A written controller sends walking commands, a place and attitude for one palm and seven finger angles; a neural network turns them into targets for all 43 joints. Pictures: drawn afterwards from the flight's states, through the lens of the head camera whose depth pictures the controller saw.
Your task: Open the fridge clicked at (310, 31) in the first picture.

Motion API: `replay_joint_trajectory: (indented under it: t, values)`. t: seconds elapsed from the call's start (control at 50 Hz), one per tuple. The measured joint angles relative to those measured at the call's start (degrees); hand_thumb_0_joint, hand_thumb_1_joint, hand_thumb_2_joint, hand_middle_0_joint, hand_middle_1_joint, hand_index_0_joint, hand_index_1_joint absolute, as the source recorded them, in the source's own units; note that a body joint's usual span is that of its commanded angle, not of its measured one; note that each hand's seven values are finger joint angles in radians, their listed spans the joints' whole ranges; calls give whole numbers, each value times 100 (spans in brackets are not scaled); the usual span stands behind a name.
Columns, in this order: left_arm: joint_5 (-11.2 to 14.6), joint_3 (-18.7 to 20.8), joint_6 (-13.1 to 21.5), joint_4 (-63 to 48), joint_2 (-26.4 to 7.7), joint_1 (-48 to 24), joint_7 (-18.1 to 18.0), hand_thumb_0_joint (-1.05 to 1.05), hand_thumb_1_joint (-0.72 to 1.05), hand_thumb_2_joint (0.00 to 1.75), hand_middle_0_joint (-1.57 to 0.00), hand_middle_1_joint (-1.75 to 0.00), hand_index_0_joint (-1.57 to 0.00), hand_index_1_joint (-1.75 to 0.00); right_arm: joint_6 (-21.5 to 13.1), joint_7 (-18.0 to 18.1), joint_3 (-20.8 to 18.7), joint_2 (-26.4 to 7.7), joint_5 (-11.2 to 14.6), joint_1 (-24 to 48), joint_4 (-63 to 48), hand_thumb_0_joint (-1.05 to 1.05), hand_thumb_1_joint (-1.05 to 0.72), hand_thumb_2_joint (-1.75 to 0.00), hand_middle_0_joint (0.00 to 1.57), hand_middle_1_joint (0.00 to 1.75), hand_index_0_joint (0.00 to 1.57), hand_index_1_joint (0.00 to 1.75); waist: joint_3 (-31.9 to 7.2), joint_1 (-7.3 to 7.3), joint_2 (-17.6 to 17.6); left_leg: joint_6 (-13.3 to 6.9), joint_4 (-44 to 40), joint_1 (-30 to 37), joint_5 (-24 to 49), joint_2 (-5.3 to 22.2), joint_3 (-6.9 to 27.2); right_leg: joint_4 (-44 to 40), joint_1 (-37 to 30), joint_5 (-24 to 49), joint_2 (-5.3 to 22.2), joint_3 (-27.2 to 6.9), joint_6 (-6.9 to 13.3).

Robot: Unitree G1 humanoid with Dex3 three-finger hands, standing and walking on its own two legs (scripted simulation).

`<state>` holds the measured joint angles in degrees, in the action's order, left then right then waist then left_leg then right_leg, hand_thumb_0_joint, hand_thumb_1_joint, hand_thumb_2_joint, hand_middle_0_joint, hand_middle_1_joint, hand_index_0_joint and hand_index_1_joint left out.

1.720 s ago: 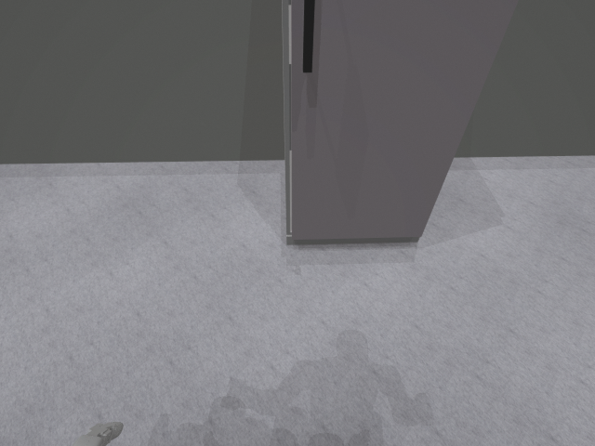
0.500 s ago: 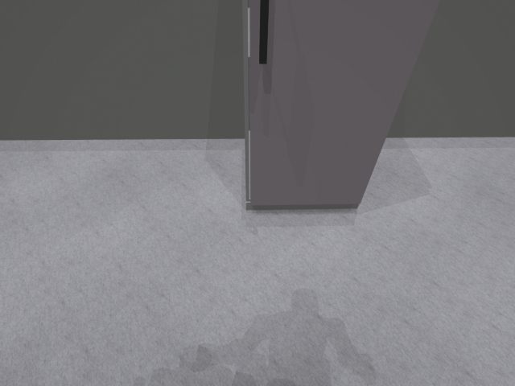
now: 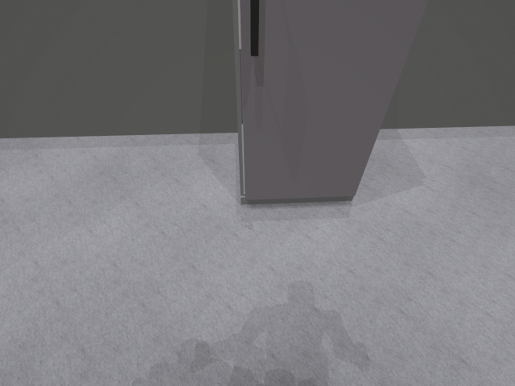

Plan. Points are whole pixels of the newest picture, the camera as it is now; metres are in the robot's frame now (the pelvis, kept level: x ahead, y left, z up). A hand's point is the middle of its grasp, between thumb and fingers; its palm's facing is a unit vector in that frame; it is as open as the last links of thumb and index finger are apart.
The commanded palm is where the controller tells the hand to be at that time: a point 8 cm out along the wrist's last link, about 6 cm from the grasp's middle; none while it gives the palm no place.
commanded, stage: walk to a spot facing it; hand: left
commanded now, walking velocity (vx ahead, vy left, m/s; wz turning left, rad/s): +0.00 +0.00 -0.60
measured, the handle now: out of the picture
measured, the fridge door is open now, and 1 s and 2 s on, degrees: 0 0 0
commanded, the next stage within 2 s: none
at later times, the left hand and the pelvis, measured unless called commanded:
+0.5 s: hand out of the picture +0.03 +0.17 -0.15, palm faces -0.13 -0.97 -0.22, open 7.4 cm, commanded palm none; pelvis +0.03 -0.02 +0.00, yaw -14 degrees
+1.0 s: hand (192, 272) +0.37 +0.18 -0.17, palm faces -0.45 -0.87 -0.20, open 7.4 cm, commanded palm none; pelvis +0.20 +0.03 +0.00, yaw -32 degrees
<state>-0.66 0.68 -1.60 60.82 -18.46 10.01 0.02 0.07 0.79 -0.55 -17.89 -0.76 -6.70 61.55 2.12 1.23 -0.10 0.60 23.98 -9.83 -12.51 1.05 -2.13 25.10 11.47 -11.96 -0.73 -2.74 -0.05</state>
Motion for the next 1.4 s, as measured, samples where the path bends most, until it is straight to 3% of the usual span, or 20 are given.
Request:
replay_joint_trajectory:
  t: [0.14, 0.22, 0.24, 0.28, 0.36, 0.46, 0.56, 0.66, 0.72, 0.78, 0.82, 0.88, 0.94, 1.04, 1.14, 1.24, 1.28, 1.3, 1.34, 1.4]
  values:
    - [-30, 72, -174, -340, 257, 198, 98, 0, 90, 90, -20, -30, -20, -30, 119, 1, -83, 362, -11, -154, -360, 1, -91, -89, 20, 30, 20, 30, 162, -5, -119, 19, 650, -346, -331, 102, -371, 943, 634, -324, -111, -304, 29]
    - [-58, 147, -181, -467, 472, 432, 195, 0, 90, 90, -20, -30, -20, -30, 179, -63, -138, 401, -31, -299, -406, 1, -91, -89, 20, 30, 21, 30, 192, 84, 32, 91, 1177, -406, -688, 334, -610, 1547, 767, -916, -75, 95, 87]
    - [-78, 155, -145, -500, 539, 518, 217, 0, 90, 90, -20, -30, -20, -30, 212, -77, -162, 372, -36, -364, -416, 1, -91, -89, 20, 30, 21, 30, 167, 76, 157, 85, 1494, -496, -1031, 437, -566, 1533, 736, -754, -131, 188, 173]
    - [-90, 158, -22, -570, 634, 718, 174, 0, 90, 90, -21, -30, -20, -30, 304, -100, -201, 369, -45, -470, -393, 1, -91, -89, 20, 30, 21, 30, 42, 104, 217, 127, 2635, -987, -1649, 340, -251, 1542, 759, -747, -188, 231, 330]
    - [-48, 154, 130, -535, 808, 1114, 88, 0, 90, 90, -21, -30, -20, -30, 250, -186, -247, 374, -74, -426, -457, 1, -91, -89, 20, 30, 20, 30, -13, 198, 167, 138, 3806, -1718, -972, 171, 0, 683, 427, -382, -278, -19, 380]
    - [-38, 160, 253, -388, 904, 1459, 106, 0, 90, 90, -21, -30, -21, -30, 51, -189, -311, 382, -87, -317, -700, 1, -91, -89, 20, 30, 20, 30, -65, 136, 101, 254, 3608, -2094, -253, 261, 77, -177, 78, 13, -327, -346, 360]
    - [-66, 210, 324, -343, 919, 1570, 85, 0, 90, 90, -21, -30, -21, -30, 28, -155, -339, 393, -83, -212, -761, 1, -91, -89, 20, 30, 20, 30, -131, 213, 132, 325, 3067, -2122, -185, 318, 174, -437, -151, -21, -415, -580, 295]
    - [-105, 264, 304, -346, 846, 1562, 40, 0, 90, 90, -21, -30, -21, -30, -33, -145, -299, 515, -29, -88, -843, 1, -91, -89, 20, 30, 20, 30, -202, 359, 21, 279, 1887, -1698, -536, 164, 139, -306, -319, -334, -397, -888, 148]
    - [-78, 327, 252, -363, 757, 1572, 44, 0, 90, 90, -21, -30, -21, -30, -204, -121, -213, 608, 2, -59, -976, 1, -91, -89, 20, 30, 20, 30, -263, 349, -66, 193, 730, -1057, -304, 67, 67, 284, -235, -811, -432, -1110, 26]
    - [-48, 442, 131, -255, 593, 1336, 81, 0, 90, 90, -21, -30, -20, -30, -338, -85, -120, 790, -46, -86, -1034, 1, -91, -89, 20, 30, 20, 30, -210, 264, -260, -201, 976, -873, -320, 53, -277, 2356, 516, -1493, -321, -648, 69]
    - [-92, 506, 90, -264, 476, 1169, 123, 0, 90, 90, -20, -30, -20, -30, -347, -63, -68, 892, -59, -261, -1029, 1, -91, -89, 20, 30, 20, 30, -235, 192, -297, -299, 813, -573, -437, 125, -478, 3428, 1046, -1362, -174, -164, 19]
    - [-124, 573, 41, -424, 312, 843, 180, 0, 91, 90, -20, -30, -20, -30, -373, 5, -27, 983, -57, -596, -900, 1, -91, -89, 20, 30, 21, 30, -214, 97, -314, -296, 383, -144, -392, 186, -698, 4191, 1673, -822, 63, 270, -91]
    - [-118, 613, 1, -632, 245, 527, 179, 0, 91, 90, -20, -30, -20, -30, -374, 119, -84, 952, -28, -900, -709, 0, -93, -89, 20, 30, 21, 30, -135, 20, -303, -328, 132, 140, -415, 196, -916, 4456, 2130, -423, 192, 362, -164]
    - [-123, 603, -134, -806, 306, 94, 179, 0, 91, 90, -20, -30, -20, -30, -280, 162, -124, 828, -40, -1345, -393, 0, -93, -89, 20, 30, 20, 30, 17, -118, -251, -370, 53, 425, -641, 180, -1274, 4229, 2427, -19, 300, 426, -236]
    - [-116, 494, -239, -813, 500, -261, 204, 0, 91, 90, -20, -30, -20, -30, -197, 163, -139, 820, -79, -1655, -192, 1, -92, -89, 20, 30, 20, 30, 219, -300, -189, -343, 171, 624, -960, 183, -1620, 3325, 2199, -80, 351, 655, -217]
    - [-102, 351, -224, -853, 725, -532, 207, 0, 91, 90, -20, -30, -20, -30, -100, 106, -172, 847, -93, -1787, -108, 1, -91, -89, 20, 30, 20, 30, 412, -462, -55, -203, 575, 724, -1427, 331, -1995, 2108, 1637, -541, 211, 964, -24]
    - [-104, 299, -117, -915, 772, -572, 205, 0, 91, 90, -20, -30, -20, -30, -57, 62, -182, 869, -61, -1855, -106, 1, -91, -89, 20, 30, 20, 30, 437, -484, 5, -106, 1176, 587, -1666, 510, -2078, 1457, 1226, -403, 89, 1062, 107]
    - [-110, 279, -21, -948, 775, -582, 191, 0, 91, 90, -20, -30, -20, -30, -13, 27, -181, 890, -23, -1867, -109, 1, -91, -89, 20, 30, 20, 30, 448, -463, 13, -36, 1838, 339, -1695, 659, -2023, 1286, 1102, -126, 42, 1054, 270]
    - [-35, 247, 127, -988, 779, -585, 115, 0, 90, 90, -20, -30, -20, -30, 120, 11, -174, 907, 25, -1671, -142, 1, -91, -89, 20, 30, 20, 30, 557, -424, 23, 172, 3618, -425, -1979, 670, -1300, 1513, 1095, -423, -54, 973, 495]
    - [30, 241, 105, -957, 769, -411, -3, 0, 90, 90, -20, -30, -20, -30, 237, 22, -199, 906, 23, -1250, -323, 1, -91, -89, 20, 30, 20, 30, 556, -347, -2, 287, 4779, -1234, -1726, 580, -488, 1251, 794, -557, -184, 762, 544]
